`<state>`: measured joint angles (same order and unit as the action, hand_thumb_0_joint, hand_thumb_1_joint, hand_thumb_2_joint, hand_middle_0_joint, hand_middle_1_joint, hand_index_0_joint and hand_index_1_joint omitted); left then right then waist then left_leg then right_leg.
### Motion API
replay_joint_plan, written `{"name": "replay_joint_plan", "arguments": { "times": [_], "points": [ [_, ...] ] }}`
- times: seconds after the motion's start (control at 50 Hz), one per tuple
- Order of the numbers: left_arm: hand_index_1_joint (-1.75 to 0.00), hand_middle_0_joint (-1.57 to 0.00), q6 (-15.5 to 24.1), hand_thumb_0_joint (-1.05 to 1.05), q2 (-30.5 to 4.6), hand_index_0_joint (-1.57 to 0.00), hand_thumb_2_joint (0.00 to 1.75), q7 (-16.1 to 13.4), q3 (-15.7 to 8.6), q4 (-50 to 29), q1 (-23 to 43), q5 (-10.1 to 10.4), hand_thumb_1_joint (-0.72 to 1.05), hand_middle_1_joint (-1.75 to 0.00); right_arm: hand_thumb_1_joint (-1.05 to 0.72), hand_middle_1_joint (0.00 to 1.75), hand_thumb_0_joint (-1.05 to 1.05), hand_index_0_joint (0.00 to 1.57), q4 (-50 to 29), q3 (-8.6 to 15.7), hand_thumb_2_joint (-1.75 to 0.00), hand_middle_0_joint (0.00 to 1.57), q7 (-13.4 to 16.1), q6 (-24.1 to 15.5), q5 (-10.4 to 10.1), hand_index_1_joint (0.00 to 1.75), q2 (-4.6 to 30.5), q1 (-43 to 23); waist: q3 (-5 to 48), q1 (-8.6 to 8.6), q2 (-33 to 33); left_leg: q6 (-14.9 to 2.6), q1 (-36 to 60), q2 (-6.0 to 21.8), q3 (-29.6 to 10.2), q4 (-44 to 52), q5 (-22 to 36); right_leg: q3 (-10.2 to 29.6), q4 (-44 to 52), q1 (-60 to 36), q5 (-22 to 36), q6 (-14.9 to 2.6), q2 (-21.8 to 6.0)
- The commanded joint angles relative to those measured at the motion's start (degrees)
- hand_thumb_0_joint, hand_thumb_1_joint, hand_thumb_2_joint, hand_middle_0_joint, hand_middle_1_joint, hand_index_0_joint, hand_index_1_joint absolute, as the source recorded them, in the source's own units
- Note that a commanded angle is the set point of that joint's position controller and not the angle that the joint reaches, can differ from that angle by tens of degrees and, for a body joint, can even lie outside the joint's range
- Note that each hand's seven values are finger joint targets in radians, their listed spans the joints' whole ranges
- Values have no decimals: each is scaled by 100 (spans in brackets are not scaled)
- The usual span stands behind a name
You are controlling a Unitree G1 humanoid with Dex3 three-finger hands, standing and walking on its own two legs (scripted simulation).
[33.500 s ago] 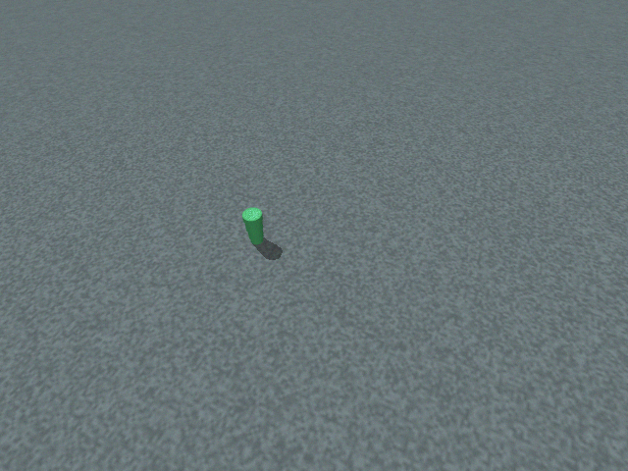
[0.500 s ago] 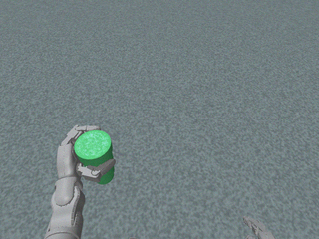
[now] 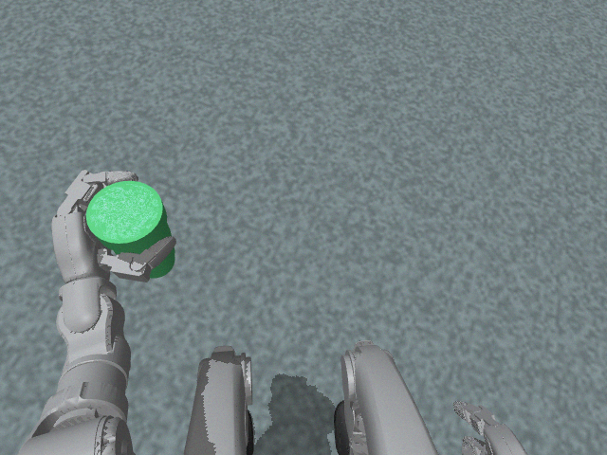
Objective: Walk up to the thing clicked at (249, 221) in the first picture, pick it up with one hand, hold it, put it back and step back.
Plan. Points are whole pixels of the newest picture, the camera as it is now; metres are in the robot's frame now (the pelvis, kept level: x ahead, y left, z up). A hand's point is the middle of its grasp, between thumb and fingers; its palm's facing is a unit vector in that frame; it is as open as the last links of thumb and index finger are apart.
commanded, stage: crouch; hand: left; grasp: from the side
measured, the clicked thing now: (142, 239) +0.42 +0.22 -0.06
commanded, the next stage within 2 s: lower in 1.12 s
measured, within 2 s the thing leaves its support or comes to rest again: neither
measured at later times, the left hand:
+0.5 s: hand (164, 253) +0.45 +0.23 -0.21, palm faces +0.24 -0.97 -0.01, open 10.8 cm
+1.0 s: hand (174, 258) +0.48 +0.24 -0.30, palm faces +0.21 -0.98 -0.01, open 10.8 cm
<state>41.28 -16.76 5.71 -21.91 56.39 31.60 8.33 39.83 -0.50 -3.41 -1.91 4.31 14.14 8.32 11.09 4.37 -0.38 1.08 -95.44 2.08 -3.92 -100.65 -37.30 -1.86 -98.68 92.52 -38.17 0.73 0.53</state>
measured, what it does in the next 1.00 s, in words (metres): lowers itself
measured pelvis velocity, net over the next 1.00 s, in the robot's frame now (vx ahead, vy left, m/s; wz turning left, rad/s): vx -0.04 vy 0.01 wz -0.13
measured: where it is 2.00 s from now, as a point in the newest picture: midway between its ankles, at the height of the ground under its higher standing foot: outside the picture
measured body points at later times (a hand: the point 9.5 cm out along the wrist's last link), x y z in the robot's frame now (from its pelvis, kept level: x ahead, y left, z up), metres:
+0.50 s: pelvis -0.05 +0.00 -0.17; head +0.17 +0.05 +0.22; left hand +0.44 +0.28 -0.21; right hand +0.01 -0.27 -0.28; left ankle +0.06 +0.13 -0.50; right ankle +0.06 -0.13 -0.50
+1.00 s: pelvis -0.04 +0.01 -0.22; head +0.20 +0.08 +0.15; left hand +0.46 +0.29 -0.30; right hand +0.01 -0.28 -0.30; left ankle +0.06 +0.13 -0.50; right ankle +0.05 -0.13 -0.50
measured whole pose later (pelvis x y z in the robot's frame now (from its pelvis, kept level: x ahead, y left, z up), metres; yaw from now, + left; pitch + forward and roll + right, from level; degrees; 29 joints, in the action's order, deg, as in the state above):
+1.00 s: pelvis -0.04 +0.01 -0.22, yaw -8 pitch +26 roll -10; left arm 43.5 -39.6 7.8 -34.3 72.3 46.6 2.0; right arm 38.5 -12.9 -6.3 2.9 12.0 18.4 3.5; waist -4.5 14.0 5.4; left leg 1.9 -130.5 0.8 -12.8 -142.6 -38.9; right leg -7.4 -135.9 124.5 -38.4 2.4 2.7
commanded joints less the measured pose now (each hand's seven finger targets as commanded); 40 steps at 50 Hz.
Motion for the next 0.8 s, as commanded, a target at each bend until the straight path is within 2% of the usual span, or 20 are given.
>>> {"name": "replay_joint_plan", "arguments": {
  "times": [0.0, 0.06, 0.12, 0.14, 0.18, 0.2, 0.22, 0.24, 0.26, 0.32, 0.34, 0.36, 0.42, 0.44, 0.52, 0.58, 0.6, 0.64, 0.74, 0.78],
  "points": [
    [-135, -118, 650, 0, -1119, -118, 125, 38, -221, -866, 2040, -74, 11, -133, -91, 30, 0, 20, -275, 397, -91, 20, -26, -77, 54, 30, 1073, 723, 3570, 202, -334, -237, 2040, -112, 11, 370, 2212, -90, 498, -1061, 2135, -240, 121],
    [-136, -119, 769, 0, -1656, -119, 126, 2, -417, -617, 2600, -263, 10, -135, -92, 30, 0, 20, -197, 357, -91, 20, -54, -50, 140, 30, 1106, 708, 3408, 263, -453, -218, 1344, -94, 46, 2, 1541, -80, 137, -550, 1546, -257, 123],
    [-136, -118, 862, 0, -1843, -119, 126, -43, -536, -348, 2976, -319, 8, -136, -91, 30, 0, 20, -209, 262, -91, 20, -90, -25, 208, 30, 1108, 631, 3344, 313, -625, -184, 901, -98, 76, -331, 965, -85, -159, -132, 1015, -258, 126],
    [-137, -118, 882, 0, -1842, -119, 126, -76, -523, -311, 3092, -343, 9, -136, -91, 30, 0, 20, -207, 241, -91, 20, -105, -21, 223, 30, 1130, 650, 3371, 325, -727, -163, 904, -95, 86, -392, 862, -133, -283, 26, 910, -268, 133],
    [-137, -119, 900, 0, -2202, -120, 126, -123, -715, -284, 3291, -395, 6, -136, -92, 30, 0, 20, -182, 178, -91, 20, -122, 19, 247, 30, 1157, 681, 3581, 266, -884, -143, 814, -93, 124, -558, 808, -144, -462, 93, 837, -273, 157],
    [-137, -118, 898, 0, -2230, -119, 126, -87, -650, -224, 3499, -430, 8, -136, -92, 30, 0, 20, -173, 151, -91, 20, -126, 21, 266, 30, 1161, 671, 3559, 367, -1013, -134, 708, -87, 145, -659, 706, -152, -568, 116, 770, -266, 153],
    [-139, -120, 890, 0, -2413, -121, 127, -102, -767, -200, 3561, -459, 8, -138, -92, 30, 0, 20, -152, 150, -91, 20, -123, 39, 270, 30, 1218, 697, 3579, 338, -1055, -126, 661, -86, 153, -714, 628, -209, -684, 224, 728, -274, 164],
    [-139, -121, 881, 0, -2519, -121, 126, -78, -759, -191, 3661, -527, 8, -137, -93, 30, 0, 20, -145, 106, -92, 20, -130, 49, 292, 30, 1240, 695, 3658, 409, -1232, -112, 746, -68, 138, -793, 700, -272, -847, 372, 804, -287, 165],
    [-138, -121, 864, 0, -2505, -121, 126, -61, -685, -157, 3886, -558, 6, -137, -93, 30, 0, 20, -116, 97, -92, 20, -127, 57, 290, 30, 1259, 671, 3452, 482, -1310, -103, 600, -70, 125, -811, 355, -317, -930, 638, 547, -295, 173],
    [-133, -116, 810, 0, -2755, -117, 120, -17, -844, 81, 3902, -531, 4, -131, -92, 30, 0, 20, -132, -9, -91, 20, -110, 84, 319, 30, 1321, 615, 3258, 540, -1227, -137, 58, -83, 167, -1111, 23, -371, -1089, 635, 330, -249, 192],
    [-133, -117, 780, 0, -2928, -118, 120, -14, -1011, 173, 3797, -517, 3, -132, -93, 30, 0, 20, -154, -39, -91, 20, -110, 100, 320, 30, 1384, 602, 3196, 532, -1209, -138, -33, -79, 121, -1139, -67, -436, -1190, 742, 251, -248, 192],
    [-133, -117, 753, 0, -2987, -118, 119, 15, -1059, 183, 3718, -498, 3, -132, -93, 30, 0, 20, -172, -90, -91, 20, -110, 113, 342, 30, 1394, 621, 3302, 522, -1199, -148, -117, -88, 150, -1279, 49, -428, -1238, 612, 352, -232, 203],
    [-131, -116, 677, 0, -2958, -117, 118, 103, -985, 347, 3774, -508, 7, -131, -92, 30, 0, 20, -182, -151, -91, 20, -113, 153, 357, 30, 1500, 545, 2974, 664, -1264, -147, -303, -63, 59, -1429, -81, -546, -1492, 1007, 284, -238, 210],
    [-132, -116, 656, 0, -3040, -118, 119, 103, -999, 344, 3860, -529, 8, -131, -92, 30, 0, 20, -165, -185, -91, 20, -111, 166, 378, 30, 1528, 638, 3010, 736, -1255, -155, -431, -76, 73, -1556, -32, -542, -1516, 924, 343, -229, 223],
    [-129, -115, 653, 0, -3393, -116, 116, 139, -1209, 393, 3739, -477, 8, -129, -91, 30, 0, 20, -173, -322, -91, 20, -106, 223, 427, 30, 1622, 601, 2845, 752, -1177, -179, -855, -67, 12, -1872, 5, -599, -1753, 938, 415, -207, 259],
    [-129, -115, 657, 0, -3499, -117, 117, 140, -1307, 460, 3631, -513, 12, -130, -91, 30, 0, 20, -152, -391, -91, 20, -121, 282, 481, 30, 1683, 606, 2709, 753, -1259, -156, -891, -48, -44, -1996, 52, -665, -1912, 1064, 470, -210, 280],
    [-130, -116, 684, 0, -3456, -118, 118, 148, -1243, 340, 3741, -537, 12, -131, -91, 30, 0, 20, -136, -409, -91, 20, -129, 288, 512, 30, 1722, 671, 2746, 848, -1344, -140, -841, -38, -90, -2036, 147, -697, -1970, 1053, 582, -214, 284],
    [-128, -115, 716, 0, -3596, -117, 116, 155, -1336, 340, 3624, -564, 16, -129, -90, 30, 0, 20, -131, -467, -91, 20, -147, 330, 550, 30, 1781, 624, 2659, 806, -1602, -88, -699, -23, -169, -2035, 288, -764, -2137, 1256, 685, -243, 277],
    [-131, -118, 715, 0, -3486, -120, 118, 213, -1204, 323, 3573, -607, 20, -132, -91, 30, 0, 20, -124, -534, -91, 20, -177, 397, 651, 30, 1902, 638, 2565, 979, -1769, -62, -580, 9, -269, -2290, 549, -841, -2324, 1403, 973, -242, 293],
    [-131, -117, 745, 0, -3737, -119, 118, 198, -1354, 186, 3586, -570, 20, -131, -91, 30, 0, 20, -125, -598, -91, 20, -190, 422, 688, 30, 1932, 659, 2735, 958, -1784, -63, -572, 25, -262, -2447, 788, -842, -2383, 1164, 1171, -214, 313]
  ]
}}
